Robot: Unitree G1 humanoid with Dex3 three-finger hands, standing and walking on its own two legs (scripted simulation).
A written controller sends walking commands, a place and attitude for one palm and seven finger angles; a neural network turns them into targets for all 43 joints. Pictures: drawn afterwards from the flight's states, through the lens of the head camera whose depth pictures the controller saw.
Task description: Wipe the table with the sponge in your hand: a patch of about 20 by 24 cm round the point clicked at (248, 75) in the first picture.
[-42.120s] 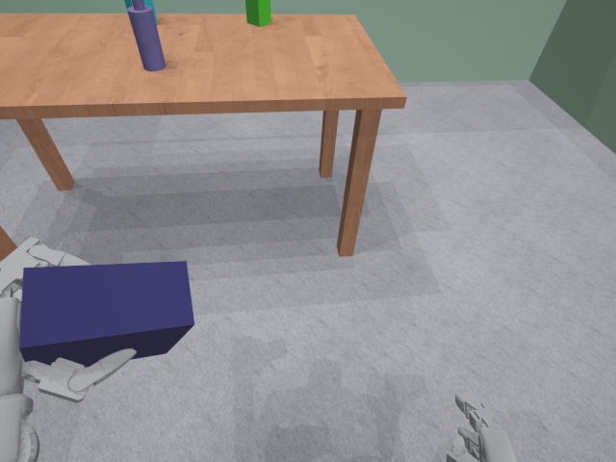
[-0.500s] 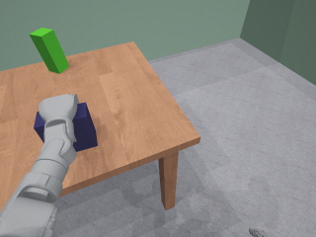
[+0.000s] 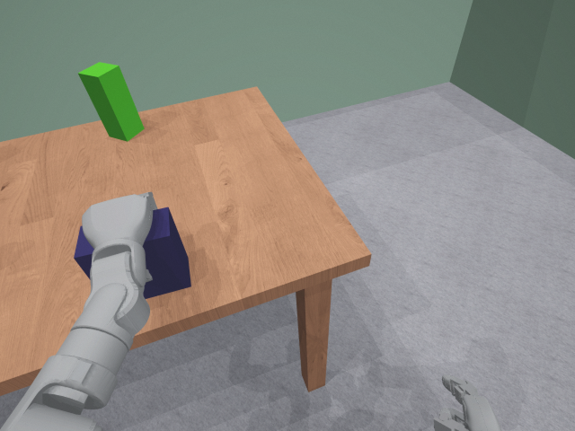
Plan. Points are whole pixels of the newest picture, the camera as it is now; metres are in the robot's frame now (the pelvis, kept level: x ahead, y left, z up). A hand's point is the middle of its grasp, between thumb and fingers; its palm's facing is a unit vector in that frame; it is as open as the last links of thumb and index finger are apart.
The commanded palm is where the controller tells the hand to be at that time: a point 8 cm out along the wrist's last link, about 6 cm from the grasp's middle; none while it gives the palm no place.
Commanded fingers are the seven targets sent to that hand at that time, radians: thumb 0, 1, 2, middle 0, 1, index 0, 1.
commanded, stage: wipe back along the third lane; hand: left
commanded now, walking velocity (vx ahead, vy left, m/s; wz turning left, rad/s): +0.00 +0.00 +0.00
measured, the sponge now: (144, 267) +0.34 +0.28 +0.03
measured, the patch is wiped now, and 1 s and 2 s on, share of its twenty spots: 0.95 0.95 0.95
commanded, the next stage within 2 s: slide back across to the middle lane in 0.10 s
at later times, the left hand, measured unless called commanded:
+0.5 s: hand (125, 263) +0.31 +0.27 +0.09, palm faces +0.03 -0.03 -1.00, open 10.4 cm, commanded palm +0.27 +0.28 +0.13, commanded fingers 0.00 0.10 1.30 -1.20 -1.60 -1.20 -1.60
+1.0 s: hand (85, 279) +0.28 +0.32 +0.09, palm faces -0.02 -0.01 -1.00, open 10.4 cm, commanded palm +0.26 +0.32 +0.13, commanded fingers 0.00 0.10 1.30 -1.20 -1.60 -1.20 -1.60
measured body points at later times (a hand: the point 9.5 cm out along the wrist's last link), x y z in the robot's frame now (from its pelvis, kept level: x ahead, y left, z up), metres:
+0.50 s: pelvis +0.00 +0.00 +0.00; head -0.02 -0.03 +0.45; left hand +0.30 +0.27 +0.14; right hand +0.21 -0.22 -0.10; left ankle -0.03 +0.12 -0.73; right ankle -0.03 -0.10 -0.73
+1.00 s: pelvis -0.02 -0.01 +0.00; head -0.02 -0.04 +0.45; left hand +0.28 +0.31 +0.14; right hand +0.18 -0.24 -0.10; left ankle -0.03 +0.12 -0.73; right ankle -0.03 -0.10 -0.73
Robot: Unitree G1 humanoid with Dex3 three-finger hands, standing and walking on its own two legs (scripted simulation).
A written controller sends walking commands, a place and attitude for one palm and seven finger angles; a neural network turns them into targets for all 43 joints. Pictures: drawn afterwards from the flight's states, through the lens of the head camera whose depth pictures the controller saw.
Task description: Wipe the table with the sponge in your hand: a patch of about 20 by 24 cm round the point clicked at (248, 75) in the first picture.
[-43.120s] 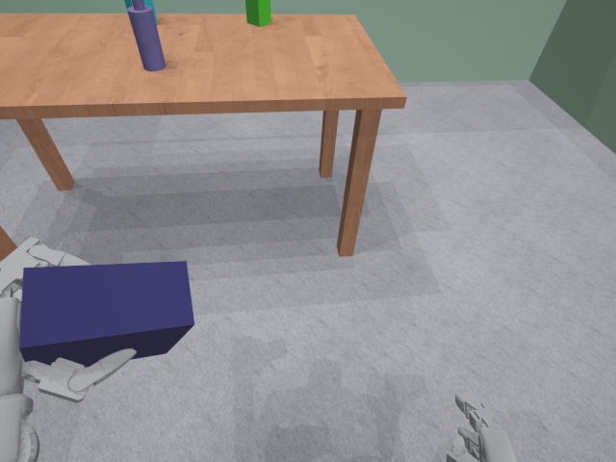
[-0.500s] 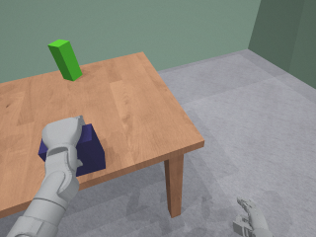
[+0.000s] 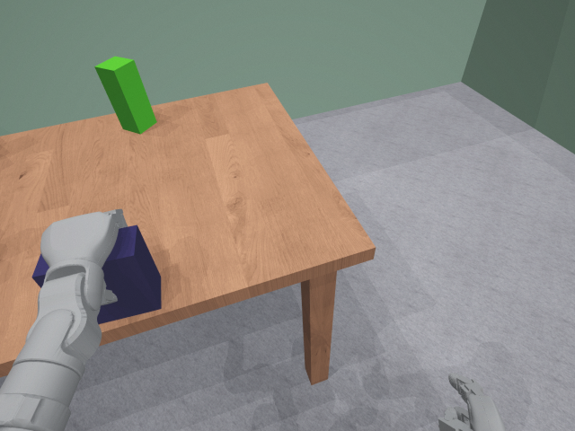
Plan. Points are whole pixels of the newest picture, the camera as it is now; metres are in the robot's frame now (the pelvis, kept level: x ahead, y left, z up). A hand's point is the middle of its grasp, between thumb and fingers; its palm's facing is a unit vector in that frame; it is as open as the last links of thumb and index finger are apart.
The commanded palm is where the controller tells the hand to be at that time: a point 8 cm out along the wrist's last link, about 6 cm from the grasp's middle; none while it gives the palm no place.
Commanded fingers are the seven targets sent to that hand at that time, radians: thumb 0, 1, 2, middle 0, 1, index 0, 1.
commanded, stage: wipe forward along the middle lane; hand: left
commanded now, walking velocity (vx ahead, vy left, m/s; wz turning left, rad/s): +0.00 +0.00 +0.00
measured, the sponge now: (111, 286) +0.29 +0.32 +0.03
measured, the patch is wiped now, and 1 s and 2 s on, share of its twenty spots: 0.95 0.95 0.95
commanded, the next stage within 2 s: slide back across to the first lane in 1.56 s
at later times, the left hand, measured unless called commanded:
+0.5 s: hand (97, 233) +0.35 +0.35 +0.08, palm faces -0.08 +0.03 -1.00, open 10.4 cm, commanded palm +0.34 +0.35 +0.11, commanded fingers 0.00 0.10 1.30 -1.20 -1.60 -1.20 -1.60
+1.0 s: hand (97, 210) +0.40 +0.38 +0.08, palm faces -0.09 +0.04 -1.00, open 10.4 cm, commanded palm +0.39 +0.38 +0.11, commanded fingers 0.00 0.10 1.30 -1.20 -1.60 -1.20 -1.60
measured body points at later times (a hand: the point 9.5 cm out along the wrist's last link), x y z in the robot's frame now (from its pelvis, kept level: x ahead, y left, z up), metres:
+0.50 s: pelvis -0.01 +0.01 +0.00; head +0.01 -0.01 +0.44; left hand +0.35 +0.35 +0.14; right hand +0.12 -0.26 -0.13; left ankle -0.01 +0.12 -0.74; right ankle -0.02 -0.10 -0.74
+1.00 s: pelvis -0.01 +0.02 -0.01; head +0.04 +0.02 +0.44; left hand +0.40 +0.38 +0.14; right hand +0.07 -0.25 -0.14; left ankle -0.01 +0.12 -0.74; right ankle -0.02 -0.10 -0.74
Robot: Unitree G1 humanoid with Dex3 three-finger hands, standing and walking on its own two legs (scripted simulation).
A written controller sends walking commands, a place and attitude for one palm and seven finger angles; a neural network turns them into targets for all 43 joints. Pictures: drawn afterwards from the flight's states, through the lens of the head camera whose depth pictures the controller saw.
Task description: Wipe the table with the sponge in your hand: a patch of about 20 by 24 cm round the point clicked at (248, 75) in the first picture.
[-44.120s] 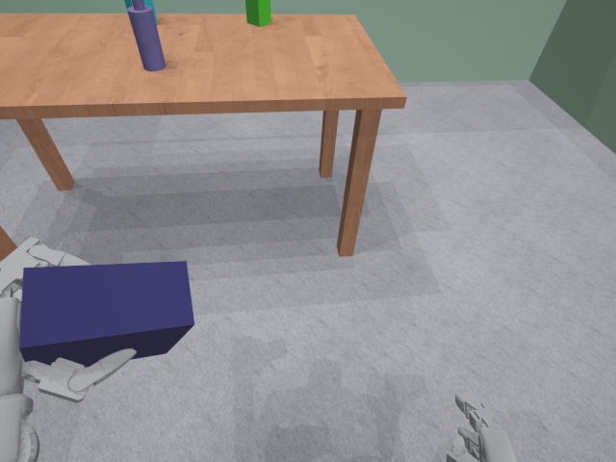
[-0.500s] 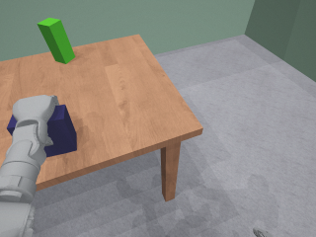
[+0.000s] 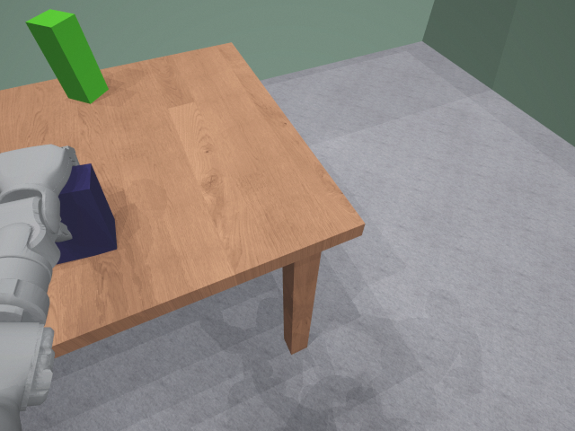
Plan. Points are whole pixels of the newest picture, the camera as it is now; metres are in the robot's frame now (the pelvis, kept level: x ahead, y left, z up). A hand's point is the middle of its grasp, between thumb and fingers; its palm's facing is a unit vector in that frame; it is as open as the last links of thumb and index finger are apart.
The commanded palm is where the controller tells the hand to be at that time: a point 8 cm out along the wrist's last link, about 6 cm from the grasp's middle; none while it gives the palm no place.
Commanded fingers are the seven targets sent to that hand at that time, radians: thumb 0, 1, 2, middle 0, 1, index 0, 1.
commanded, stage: wipe forward along the middle lane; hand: left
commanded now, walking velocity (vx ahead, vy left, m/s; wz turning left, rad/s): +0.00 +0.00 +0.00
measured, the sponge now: (64, 228) +0.39 +0.37 +0.04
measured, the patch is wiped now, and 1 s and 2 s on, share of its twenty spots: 0.95 0.95 1.00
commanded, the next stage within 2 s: slide back across to the first lane in 0.56 s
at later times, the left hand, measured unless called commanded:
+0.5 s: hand (45, 179) +0.44 +0.39 +0.09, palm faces -0.13 +0.05 -0.99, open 10.4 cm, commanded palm +0.44 +0.38 +0.13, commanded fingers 0.00 0.10 1.30 -1.20 -1.60 -1.20 -1.60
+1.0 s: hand (23, 170) +0.45 +0.42 +0.10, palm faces -0.11 +0.01 -0.99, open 10.4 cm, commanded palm +0.44 +0.42 +0.15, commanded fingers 0.00 0.10 1.30 -1.20 -1.60 -1.20 -1.60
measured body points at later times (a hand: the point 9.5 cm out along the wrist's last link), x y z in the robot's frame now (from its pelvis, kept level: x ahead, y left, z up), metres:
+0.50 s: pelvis +0.00 +0.00 -0.01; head +0.07 +0.02 +0.44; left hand +0.44 +0.38 +0.15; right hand +0.04 -0.28 -0.13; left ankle +0.00 +0.10 -0.73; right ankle -0.01 -0.12 -0.73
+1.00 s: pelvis +0.02 +0.02 -0.01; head +0.10 +0.03 +0.43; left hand +0.45 +0.42 +0.15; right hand +0.02 -0.27 -0.13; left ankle +0.00 +0.10 -0.73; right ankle -0.01 -0.12 -0.73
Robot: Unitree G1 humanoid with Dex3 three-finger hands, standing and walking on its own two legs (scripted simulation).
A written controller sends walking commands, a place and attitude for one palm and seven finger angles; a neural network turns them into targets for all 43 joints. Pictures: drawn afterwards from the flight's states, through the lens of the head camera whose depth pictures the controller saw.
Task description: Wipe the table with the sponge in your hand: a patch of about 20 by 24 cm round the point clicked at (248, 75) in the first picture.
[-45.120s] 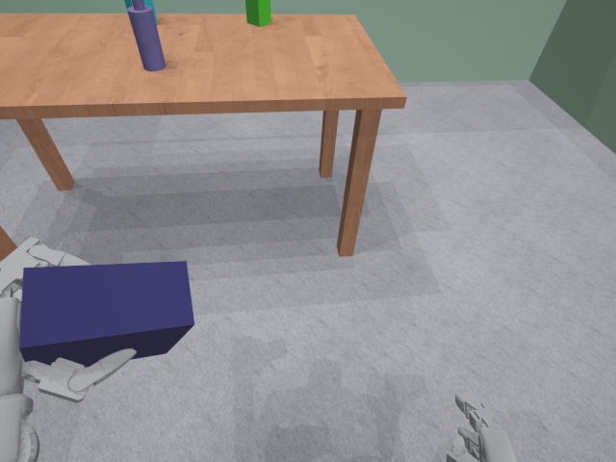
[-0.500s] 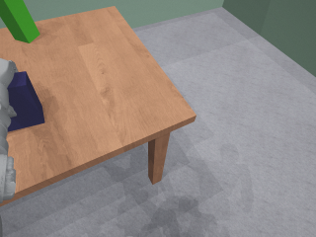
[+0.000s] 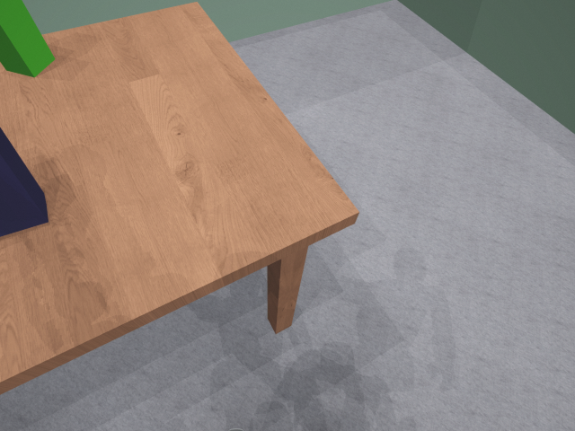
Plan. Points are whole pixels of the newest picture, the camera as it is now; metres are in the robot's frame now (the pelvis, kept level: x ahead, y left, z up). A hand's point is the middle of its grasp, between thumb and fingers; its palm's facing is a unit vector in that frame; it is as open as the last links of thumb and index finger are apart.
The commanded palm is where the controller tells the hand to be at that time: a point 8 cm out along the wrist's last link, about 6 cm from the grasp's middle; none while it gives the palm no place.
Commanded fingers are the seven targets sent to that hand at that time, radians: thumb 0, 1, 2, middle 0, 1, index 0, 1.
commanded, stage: slide back across to the first lane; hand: left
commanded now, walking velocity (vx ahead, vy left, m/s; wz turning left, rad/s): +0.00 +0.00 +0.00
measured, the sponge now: out of the picture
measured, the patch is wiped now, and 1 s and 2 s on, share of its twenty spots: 0.95 1.00 1.00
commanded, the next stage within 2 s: wipe back along the first lane in 0.30 s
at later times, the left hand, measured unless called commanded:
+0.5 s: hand out of the picture +0.37 +0.46 +0.11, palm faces -0.17 +0.02 -0.99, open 10.4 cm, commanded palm +0.37 +0.44 +0.15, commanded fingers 0.00 0.10 1.30 -1.20 -1.60 -1.20 -1.60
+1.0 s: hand out of the picture +0.36 +0.45 +0.10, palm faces -0.10 +0.03 -0.99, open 10.4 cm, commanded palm +0.33 +0.42 +0.13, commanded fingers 0.00 0.10 1.30 -1.20 -1.60 -1.20 -1.60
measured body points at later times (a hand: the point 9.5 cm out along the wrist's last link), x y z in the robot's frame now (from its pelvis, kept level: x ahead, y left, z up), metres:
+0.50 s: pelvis -0.01 +0.00 +0.00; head +0.08 +0.02 +0.44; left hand +0.37 +0.46 +0.16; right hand +0.06 -0.29 -0.12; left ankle -0.02 +0.08 -0.72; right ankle -0.02 -0.14 -0.72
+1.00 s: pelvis -0.01 +0.01 +0.00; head +0.06 +0.02 +0.45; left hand +0.36 +0.44 +0.15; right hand +0.06 -0.27 -0.12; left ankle -0.02 +0.08 -0.72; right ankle -0.02 -0.14 -0.72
